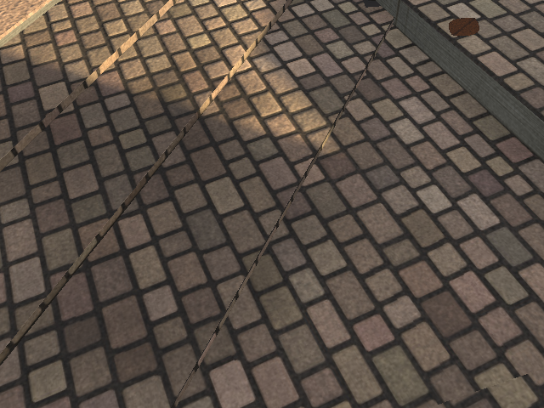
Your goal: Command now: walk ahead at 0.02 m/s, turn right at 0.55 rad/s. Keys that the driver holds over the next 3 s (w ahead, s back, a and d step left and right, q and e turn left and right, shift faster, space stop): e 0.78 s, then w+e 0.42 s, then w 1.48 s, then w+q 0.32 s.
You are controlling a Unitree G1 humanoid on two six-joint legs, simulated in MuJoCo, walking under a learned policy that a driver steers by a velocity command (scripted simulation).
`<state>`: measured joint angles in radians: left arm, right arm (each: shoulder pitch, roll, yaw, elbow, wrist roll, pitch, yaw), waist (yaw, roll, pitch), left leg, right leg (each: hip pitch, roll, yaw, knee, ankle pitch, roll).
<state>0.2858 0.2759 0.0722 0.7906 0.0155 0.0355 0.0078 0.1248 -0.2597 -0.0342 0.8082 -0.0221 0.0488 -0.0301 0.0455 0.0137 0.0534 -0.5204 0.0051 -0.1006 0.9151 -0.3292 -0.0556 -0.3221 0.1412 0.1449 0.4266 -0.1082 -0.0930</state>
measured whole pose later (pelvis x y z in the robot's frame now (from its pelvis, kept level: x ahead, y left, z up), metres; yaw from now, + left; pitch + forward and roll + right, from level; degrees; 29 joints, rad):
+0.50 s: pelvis +0.01 +0.06 +0.01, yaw -18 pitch +1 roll -1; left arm 0.22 0.33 0.09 0.76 0.02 0.10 -0.04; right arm 0.23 -0.25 -0.02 0.72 -0.02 0.00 -0.03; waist 0.00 -0.05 0.05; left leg -0.20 0.02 0.09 0.41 -0.22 0.05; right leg -0.47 0.04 0.06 1.04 -0.40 0.07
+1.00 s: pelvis +0.03 +0.02 +0.02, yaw -34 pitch +1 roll -1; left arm 0.29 0.25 0.07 0.76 0.03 0.02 0.00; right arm 0.19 -0.31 -0.04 0.71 -0.03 0.01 0.01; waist 0.04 0.04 0.02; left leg -0.40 0.04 -0.03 0.81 -0.34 -0.06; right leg -0.18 0.11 0.09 0.44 -0.11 -0.27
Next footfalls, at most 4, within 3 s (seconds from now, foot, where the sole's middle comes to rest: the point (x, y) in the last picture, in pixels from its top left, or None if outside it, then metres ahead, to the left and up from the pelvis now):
0.18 left None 0.08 0.14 -0.78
0.64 right None -0.02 -0.06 -0.76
1.14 left None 0.20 0.07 -0.78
1.60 right None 0.26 -0.29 -0.78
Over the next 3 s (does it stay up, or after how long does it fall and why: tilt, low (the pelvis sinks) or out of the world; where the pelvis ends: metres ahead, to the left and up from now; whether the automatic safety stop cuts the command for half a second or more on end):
stays up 0.74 -0.68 -0.03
